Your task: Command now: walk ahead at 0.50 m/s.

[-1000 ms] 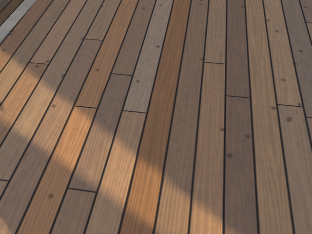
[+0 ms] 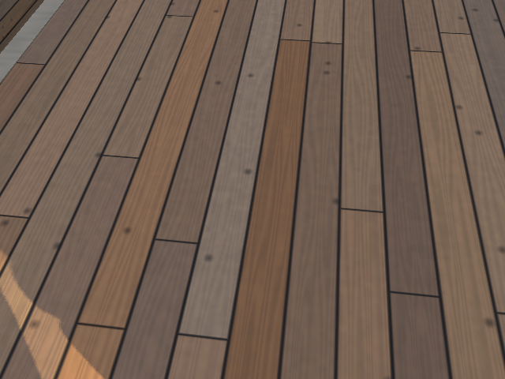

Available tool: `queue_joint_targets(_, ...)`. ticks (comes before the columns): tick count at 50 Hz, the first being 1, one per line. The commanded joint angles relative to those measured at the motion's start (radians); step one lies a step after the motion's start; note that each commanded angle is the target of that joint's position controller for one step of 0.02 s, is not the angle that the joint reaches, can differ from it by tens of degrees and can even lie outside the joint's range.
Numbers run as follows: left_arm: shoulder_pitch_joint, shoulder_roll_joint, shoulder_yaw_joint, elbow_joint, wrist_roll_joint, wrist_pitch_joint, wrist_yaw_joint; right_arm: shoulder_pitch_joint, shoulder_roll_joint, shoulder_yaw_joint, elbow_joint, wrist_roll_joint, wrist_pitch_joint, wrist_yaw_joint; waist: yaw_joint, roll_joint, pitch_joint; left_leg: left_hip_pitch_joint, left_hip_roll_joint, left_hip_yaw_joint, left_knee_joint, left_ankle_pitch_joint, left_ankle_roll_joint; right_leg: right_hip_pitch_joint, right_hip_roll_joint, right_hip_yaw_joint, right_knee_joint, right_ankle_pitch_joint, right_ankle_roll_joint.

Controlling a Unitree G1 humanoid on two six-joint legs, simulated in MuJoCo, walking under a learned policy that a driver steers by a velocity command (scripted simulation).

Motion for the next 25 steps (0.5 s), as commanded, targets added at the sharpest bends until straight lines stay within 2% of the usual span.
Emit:
queue_joint_targets(1, 0.016, 0.102, 0.022, -0.034, 0.006, -0.020, -0.001, 0.014, -0.072, -0.024, -0.054, -0.008, 0.001, -0.007, -0.007, -0.117, -0.053, -0.178, 0.099, -0.048, -0.030, 0.090, -0.007, 0.162, -0.260, 0.306, -0.302, 0.045, -0.167)
queue_joint_targets(3, 0.034, 0.127, 0.029, -0.016, 0.002, -0.028, 0.004, -0.017, -0.059, -0.022, -0.066, -0.015, 0.014, -0.011, -0.013, -0.102, -0.028, -0.211, 0.107, -0.039, -0.104, 0.152, -0.029, 0.138, -0.256, 0.250, -0.334, 0.115, -0.180)
queue_joint_targets(5, 0.067, 0.146, 0.034, 0.003, 0.001, -0.026, 0.014, -0.089, -0.059, -0.023, -0.090, -0.022, 0.014, -0.012, 0.003, -0.084, -0.008, -0.264, 0.109, -0.036, -0.222, 0.262, -0.048, 0.159, -0.249, 0.209, -0.349, 0.161, -0.177)
queue_joint_targets(9, 0.124, 0.160, 0.035, 0.035, -0.010, -0.017, 0.029, -0.226, -0.029, -0.010, -0.124, -0.018, 0.000, 0.003, 0.046, -0.082, 0.016, -0.212, 0.068, 0.007, -0.481, 0.468, -0.053, 0.167, -0.203, 0.113, -0.358, 0.170, -0.137)
queue_joint_targets(12, 0.187, 0.168, 0.039, 0.072, -0.018, -0.007, 0.032, -0.313, -0.029, -0.004, -0.150, -0.010, -0.005, 0.016, 0.077, -0.079, 0.037, -0.211, 0.046, 0.013, -0.574, 0.490, -0.046, 0.244, -0.232, 0.112, -0.341, 0.153, -0.136)
queue_joint_targets(14, 0.208, 0.171, 0.042, 0.092, -0.021, 0.006, 0.035, -0.350, -0.040, -0.004, -0.169, -0.007, -0.009, 0.027, 0.078, -0.081, 0.047, -0.235, 0.041, 0.002, -0.616, 0.443, -0.027, 0.327, -0.268, 0.122, -0.305, 0.182, -0.128)
queue_joint_targets(17, 0.193, 0.189, 0.051, 0.100, -0.024, 0.022, 0.041, -0.309, -0.076, -0.015, -0.168, -0.006, -0.016, 0.038, 0.033, -0.103, 0.015, -0.158, 0.015, 0.016, -0.648, 0.326, 0.012, 0.408, -0.301, 0.131, -0.214, 0.347, -0.102)
queue_joint_targets(18, 0.171, 0.194, 0.052, 0.096, -0.024, 0.028, 0.043, -0.232, -0.100, -0.028, -0.147, -0.008, -0.017, 0.037, -0.015, -0.112, -0.032, -0.041, -0.016, 0.047, -0.665, 0.306, 0.031, 0.406, -0.282, 0.110, -0.122, 0.506, -0.086)
queue_joint_targets(19, 0.167, 0.171, 0.044, 0.093, -0.020, 0.034, 0.044, -0.076, -0.144, -0.054, -0.096, -0.011, -0.016, 0.030, -0.085, -0.095, -0.129, 0.176, -0.037, 0.065, -0.671, 0.318, 0.060, 0.354, -0.228, 0.072, 0.060, 0.583, -0.060)
queue_joint_targets(20, 0.185, 0.130, 0.024, 0.069, 0.000, 0.035, 0.047, 0.102, -0.216, -0.075, -0.057, -0.023, -0.014, 0.020, -0.138, 0.012, -0.279, 0.483, 0.129, -0.124, -0.636, 0.333, 0.122, 0.156, -0.166, 0.027, 0.366, 0.340, -0.025)
queue_joint_targets(21, 0.308, -0.001, -0.013, 0.067, 0.001, 0.013, 0.034, 0.156, -0.276, -0.088, -0.031, -0.017, -0.007, 0.024, -0.071, 0.278, -0.387, 0.801, 0.333, -0.594, -0.748, 0.097, 0.281, -0.255, 0.029, 0.037, 0.703, -0.318, 0.042)
queue_joint_targets(22, 0.239, 0.101, 0.008, 0.074, -0.020, -0.010, 0.029, 0.141, -0.175, -0.059, -0.042, -0.007, -0.010, 0.026, -0.113, 0.181, -0.363, 0.781, 0.319, -0.671, -0.834, -0.041, 0.253, -0.369, -0.007, 0.177, 0.819, -0.437, 0.025)
queue_joint_targets(23, 0.144, 0.154, 0.023, 0.041, -0.047, -0.027, 0.025, 0.060, -0.140, -0.047, -0.056, -0.010, -0.015, 0.023, -0.102, 0.140, -0.225, 0.663, 0.292, -0.536, -0.855, -0.014, 0.213, -0.435, -0.057, 0.167, 0.836, -0.355, 0.006)
queue_joint_targets(24, 0.093, 0.152, 0.023, 0.031, -0.047, -0.033, 0.031, -0.017, -0.123, -0.041, -0.073, -0.019, -0.017, 0.021, -0.074, 0.061, -0.149, 0.527, 0.259, -0.431, -0.879, 0.084, 0.194, -0.408, -0.110, 0.137, 0.797, -0.261, 0.003)
queue_joint_targets(25, 0.069, 0.146, 0.028, 0.029, -0.032, -0.032, 0.035, -0.067, -0.097, -0.034, -0.079, -0.027, -0.020, 0.023, -0.049, 0.033, -0.090, 0.409, 0.231, -0.355, -0.909, 0.180, 0.190, -0.374, -0.142, 0.130, 0.740, -0.200, 0.009)
Velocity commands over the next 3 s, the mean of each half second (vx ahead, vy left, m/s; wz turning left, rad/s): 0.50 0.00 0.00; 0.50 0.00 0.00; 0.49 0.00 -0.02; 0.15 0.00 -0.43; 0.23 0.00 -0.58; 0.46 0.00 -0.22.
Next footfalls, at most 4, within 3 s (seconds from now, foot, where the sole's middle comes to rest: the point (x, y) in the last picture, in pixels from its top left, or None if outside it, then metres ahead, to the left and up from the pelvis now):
0.38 left None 0.40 0.15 -0.77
0.92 right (302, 296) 0.70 -0.09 -0.77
1.48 left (222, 210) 1.02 0.15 -0.77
1.98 right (297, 205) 1.03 -0.09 -0.77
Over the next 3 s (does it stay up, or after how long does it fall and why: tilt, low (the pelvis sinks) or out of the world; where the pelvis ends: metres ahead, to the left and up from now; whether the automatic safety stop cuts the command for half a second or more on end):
stays up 1.23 -0.19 0.00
